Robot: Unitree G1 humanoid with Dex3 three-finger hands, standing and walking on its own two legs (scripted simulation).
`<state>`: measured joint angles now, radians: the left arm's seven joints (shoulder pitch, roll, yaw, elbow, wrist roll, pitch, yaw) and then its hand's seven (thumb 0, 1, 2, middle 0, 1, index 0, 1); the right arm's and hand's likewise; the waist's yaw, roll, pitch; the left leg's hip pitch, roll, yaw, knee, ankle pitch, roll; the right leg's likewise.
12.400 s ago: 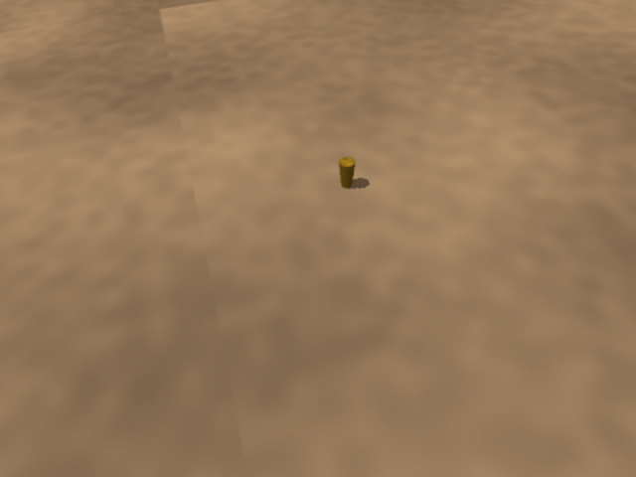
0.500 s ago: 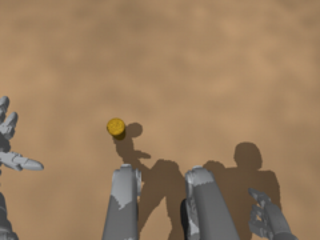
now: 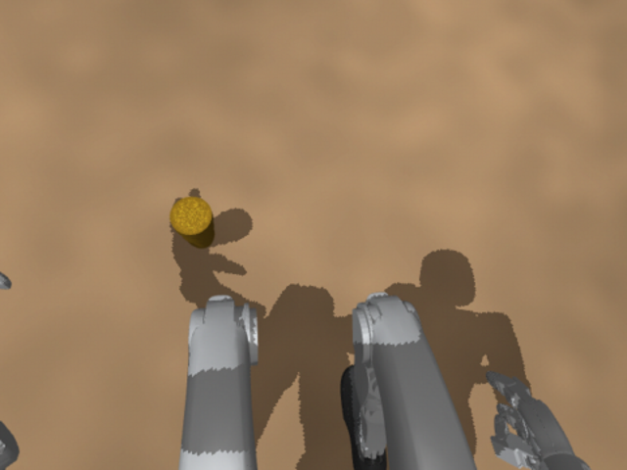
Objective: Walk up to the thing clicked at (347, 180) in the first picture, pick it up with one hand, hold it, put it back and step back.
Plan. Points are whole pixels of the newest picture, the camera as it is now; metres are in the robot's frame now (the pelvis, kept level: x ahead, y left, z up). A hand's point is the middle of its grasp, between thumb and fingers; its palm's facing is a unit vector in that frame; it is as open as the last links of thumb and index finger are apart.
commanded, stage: go down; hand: left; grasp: from the side
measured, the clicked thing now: (196, 227) +0.49 +0.22 -0.34
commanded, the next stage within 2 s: approach in 0.52 s
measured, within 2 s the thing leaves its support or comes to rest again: neither
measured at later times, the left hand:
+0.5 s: hand out of the picture +0.41 +0.39 -0.02, palm faces +0.10 -0.99 -0.08, open 17.3 cm
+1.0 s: hand (55, 216) +0.43 +0.37 -0.14, palm faces +0.10 -0.99 +0.01, open 17.5 cm
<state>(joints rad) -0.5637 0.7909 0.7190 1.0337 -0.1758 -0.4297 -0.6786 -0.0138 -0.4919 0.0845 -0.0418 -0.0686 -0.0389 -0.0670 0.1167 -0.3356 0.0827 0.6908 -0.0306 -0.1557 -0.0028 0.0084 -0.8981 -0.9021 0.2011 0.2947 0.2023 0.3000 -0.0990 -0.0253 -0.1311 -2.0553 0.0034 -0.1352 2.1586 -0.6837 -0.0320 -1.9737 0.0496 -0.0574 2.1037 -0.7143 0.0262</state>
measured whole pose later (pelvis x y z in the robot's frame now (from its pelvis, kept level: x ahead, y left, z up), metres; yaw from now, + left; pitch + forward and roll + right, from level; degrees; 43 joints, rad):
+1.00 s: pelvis -0.01 +0.01 -0.08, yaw -5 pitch +28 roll -11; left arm -0.70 0.94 0.72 1.27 -0.21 -0.58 -0.68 -0.01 -0.54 0.02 -0.07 -0.08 -0.06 -0.08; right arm 0.06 -0.38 0.25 0.62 -0.11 -0.14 0.03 0.01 -0.89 -0.90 0.20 0.30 0.20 0.30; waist -0.18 -0.10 0.03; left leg -2.22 0.00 -0.22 2.43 -0.70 -0.03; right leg -2.11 0.08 -0.12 2.32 -0.71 0.04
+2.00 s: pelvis -0.02 +0.03 -0.13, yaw -12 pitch +12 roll -19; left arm -0.70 0.89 0.50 1.53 -0.09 -1.09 -0.12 -0.01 -0.44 0.09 -0.05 -0.09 -0.06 -0.08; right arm -0.16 -0.39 0.56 0.53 -0.36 0.03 0.13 0.00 -0.92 -0.91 0.20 0.30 0.20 0.30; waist -0.29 -0.28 0.30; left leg -2.21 0.00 -0.39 2.67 -0.71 -0.01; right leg -2.05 0.14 -0.25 2.42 -0.65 0.07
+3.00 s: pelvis -0.02 +0.03 -0.12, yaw -13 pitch +13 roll -19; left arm -0.74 0.92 0.48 1.52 -0.06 -1.09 0.00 0.00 -0.17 0.86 -0.76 -0.95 -0.69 -0.97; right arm -0.17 -0.37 0.57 0.53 -0.37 0.07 0.13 0.00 -0.90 -0.90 0.20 0.29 0.20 0.30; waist -0.30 -0.30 0.32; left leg -2.21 0.01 -0.41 2.66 -0.73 -0.02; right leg -2.05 0.14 -0.27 2.39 -0.65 0.08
